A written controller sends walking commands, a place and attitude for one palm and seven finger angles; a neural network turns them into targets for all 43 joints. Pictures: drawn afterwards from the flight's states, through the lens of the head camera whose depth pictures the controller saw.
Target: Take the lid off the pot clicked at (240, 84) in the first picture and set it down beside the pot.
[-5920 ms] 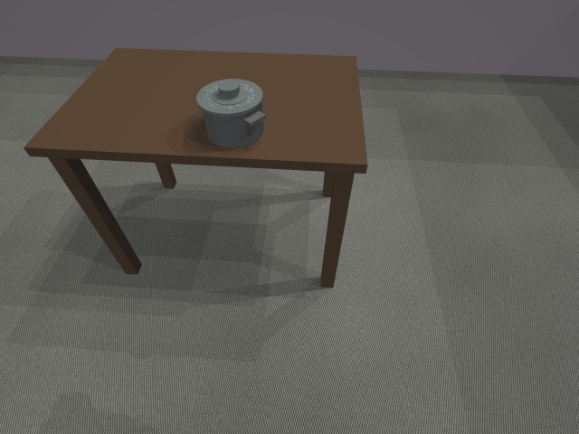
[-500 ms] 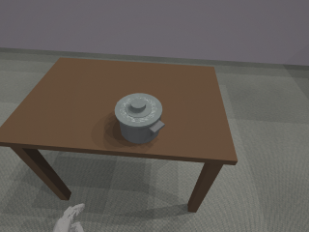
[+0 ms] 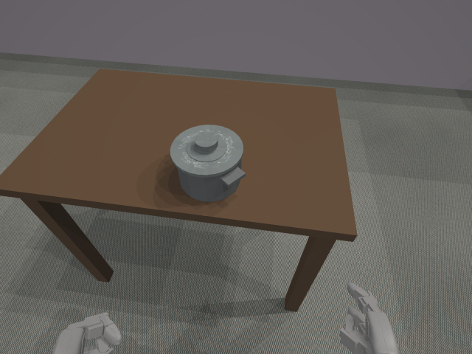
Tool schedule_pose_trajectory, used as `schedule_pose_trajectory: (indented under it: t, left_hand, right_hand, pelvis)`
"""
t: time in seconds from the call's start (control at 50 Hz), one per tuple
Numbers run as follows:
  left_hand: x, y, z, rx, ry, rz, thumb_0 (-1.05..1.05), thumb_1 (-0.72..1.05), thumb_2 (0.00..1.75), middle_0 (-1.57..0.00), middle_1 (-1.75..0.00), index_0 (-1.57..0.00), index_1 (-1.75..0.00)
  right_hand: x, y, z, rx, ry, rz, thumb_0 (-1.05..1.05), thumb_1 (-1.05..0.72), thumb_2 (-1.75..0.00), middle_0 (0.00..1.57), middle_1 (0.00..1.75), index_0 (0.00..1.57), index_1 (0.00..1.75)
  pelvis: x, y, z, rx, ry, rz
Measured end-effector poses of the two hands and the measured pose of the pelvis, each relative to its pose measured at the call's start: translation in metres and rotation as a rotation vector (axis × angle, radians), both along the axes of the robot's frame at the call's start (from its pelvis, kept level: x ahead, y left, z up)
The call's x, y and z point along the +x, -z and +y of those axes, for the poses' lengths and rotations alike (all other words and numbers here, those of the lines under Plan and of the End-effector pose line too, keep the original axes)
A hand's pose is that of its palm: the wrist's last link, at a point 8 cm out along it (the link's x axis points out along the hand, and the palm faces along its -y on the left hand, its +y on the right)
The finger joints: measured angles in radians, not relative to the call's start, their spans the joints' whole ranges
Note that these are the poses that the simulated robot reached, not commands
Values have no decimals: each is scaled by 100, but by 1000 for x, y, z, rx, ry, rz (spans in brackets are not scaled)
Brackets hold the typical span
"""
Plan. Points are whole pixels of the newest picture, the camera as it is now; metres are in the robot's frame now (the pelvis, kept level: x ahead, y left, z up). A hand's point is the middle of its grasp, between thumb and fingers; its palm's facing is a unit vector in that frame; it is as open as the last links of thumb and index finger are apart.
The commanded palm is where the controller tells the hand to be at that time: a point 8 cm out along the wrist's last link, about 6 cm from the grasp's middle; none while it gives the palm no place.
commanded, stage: raise the hand higher, near the body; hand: left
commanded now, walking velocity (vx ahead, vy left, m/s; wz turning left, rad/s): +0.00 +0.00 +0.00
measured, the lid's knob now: (206, 141) +0.54 +0.13 +0.04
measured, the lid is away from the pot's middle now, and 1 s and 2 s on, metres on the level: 0.00 0.00 0.00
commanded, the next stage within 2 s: reach forward and open the fingers in 0.84 s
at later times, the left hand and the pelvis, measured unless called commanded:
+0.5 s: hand (92, 309) +0.17 +0.24 +0.03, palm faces +0.25 -0.89 -0.38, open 3.1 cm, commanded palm +0.12 +0.28 +0.06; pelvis +0.03 +0.01 +0.00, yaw -1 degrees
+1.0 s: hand (67, 256) +0.21 +0.26 +0.11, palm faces +0.27 -0.73 -0.63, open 3.1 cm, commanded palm +0.16 +0.29 +0.14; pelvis +0.03 +0.02 +0.01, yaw -2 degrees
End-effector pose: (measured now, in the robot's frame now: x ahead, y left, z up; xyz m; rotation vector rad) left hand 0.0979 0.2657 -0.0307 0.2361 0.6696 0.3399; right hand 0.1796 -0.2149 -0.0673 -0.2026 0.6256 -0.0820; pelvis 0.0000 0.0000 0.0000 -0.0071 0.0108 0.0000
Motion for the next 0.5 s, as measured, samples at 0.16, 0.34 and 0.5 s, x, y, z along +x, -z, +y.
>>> schedule_pose_trajectory:
  t: [0.16,0.34,0.5]
  left_hand:
    - [13,-19,5,58,21,-27,1,90,90,-127,-148,-127,-148]
    - [28,-54,11,115,59,-140,1,90,90,-129,-150,-129,-150]
    - [40,-83,13,134,83,-259,1,89,90,-129,-150,-129,-150]
  right_hand:
    - [-29,24,-10,13,83,108,1,-91,-90,21,30,20,30]
    - [-11,15,-14,0,111,40,1,-91,-90,21,30,20,30]
    - [25,-6,4,9,61,-68,1,-91,-90,20,30,20,30]
  pelvis:
    - [11,1,0,6,15,5]
    - [20,-1,6,4,25,-2]
    - [27,-3,14,2,26,-15]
